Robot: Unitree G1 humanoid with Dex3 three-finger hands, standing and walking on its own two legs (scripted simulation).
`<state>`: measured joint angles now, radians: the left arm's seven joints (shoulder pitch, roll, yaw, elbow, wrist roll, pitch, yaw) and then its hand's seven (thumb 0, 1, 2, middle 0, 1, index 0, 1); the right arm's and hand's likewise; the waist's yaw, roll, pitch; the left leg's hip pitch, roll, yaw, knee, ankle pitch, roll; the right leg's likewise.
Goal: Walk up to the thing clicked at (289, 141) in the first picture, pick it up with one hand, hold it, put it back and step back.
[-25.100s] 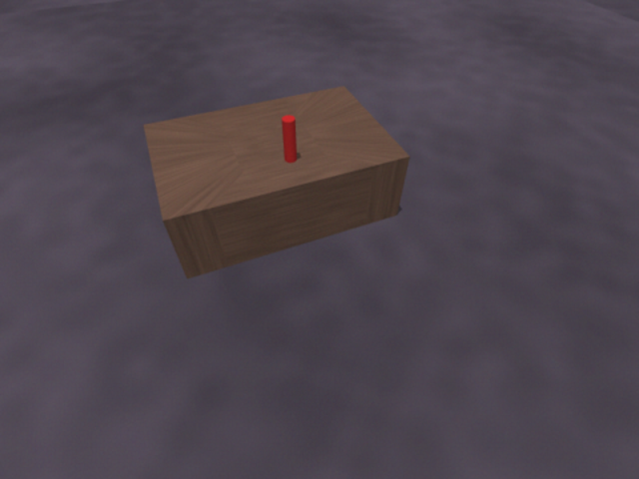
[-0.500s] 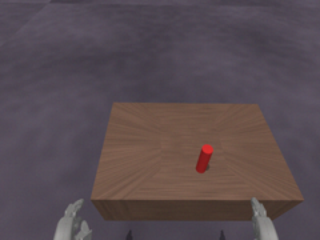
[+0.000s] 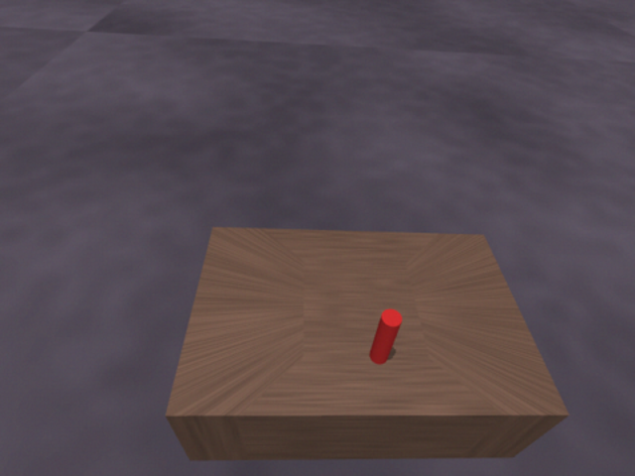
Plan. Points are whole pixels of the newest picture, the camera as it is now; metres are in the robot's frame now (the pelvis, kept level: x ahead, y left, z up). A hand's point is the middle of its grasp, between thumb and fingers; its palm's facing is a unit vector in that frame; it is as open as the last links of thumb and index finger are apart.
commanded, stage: home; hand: right
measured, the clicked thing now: (384, 338) +0.53 -0.18 -0.35
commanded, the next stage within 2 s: stand in 0.96 s
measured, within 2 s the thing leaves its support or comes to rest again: neither
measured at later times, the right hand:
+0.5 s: hand out of the picture +0.04 -0.24 -0.15, palm faces -0.02 +0.93 -0.36, open 17.4 cm
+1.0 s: hand out of the picture +0.07 -0.24 -0.14, palm faces -0.02 +0.93 -0.36, open 17.5 cm
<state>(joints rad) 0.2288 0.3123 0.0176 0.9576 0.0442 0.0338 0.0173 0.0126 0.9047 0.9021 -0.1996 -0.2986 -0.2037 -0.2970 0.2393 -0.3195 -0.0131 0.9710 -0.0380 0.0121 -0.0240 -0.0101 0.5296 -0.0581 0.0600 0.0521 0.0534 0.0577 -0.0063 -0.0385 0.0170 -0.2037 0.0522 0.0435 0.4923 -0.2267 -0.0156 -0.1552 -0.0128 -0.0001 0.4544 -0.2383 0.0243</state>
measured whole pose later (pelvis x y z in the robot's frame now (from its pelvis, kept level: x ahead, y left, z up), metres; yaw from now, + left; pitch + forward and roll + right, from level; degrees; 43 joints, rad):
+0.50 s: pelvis -0.01 +0.01 +0.01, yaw +0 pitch -4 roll -1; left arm 0.20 0.33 0.00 1.10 0.03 0.03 0.01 0.01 0.91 0.90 -0.20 -0.30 -0.20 -0.30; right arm 0.19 -0.31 0.01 1.11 -0.02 0.01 -0.02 -0.01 0.54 -0.05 0.06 0.05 0.05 0.06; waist 0.00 -0.03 0.03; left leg -0.17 0.03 0.05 0.40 -0.17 0.00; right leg -0.12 -0.03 0.00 0.36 -0.18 0.04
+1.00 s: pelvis +0.01 +0.01 +0.01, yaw +0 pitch -3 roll +0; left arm 0.15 0.33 0.00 1.12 0.03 0.01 0.01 0.01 0.91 0.90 -0.20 -0.30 -0.20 -0.30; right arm 0.13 -0.32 0.00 1.13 -0.02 0.00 -0.01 -0.01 0.54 -0.05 0.06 0.05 0.05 0.06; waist 0.00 -0.03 0.04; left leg -0.14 0.02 0.05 0.37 -0.17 0.00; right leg -0.10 -0.04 0.00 0.33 -0.18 0.04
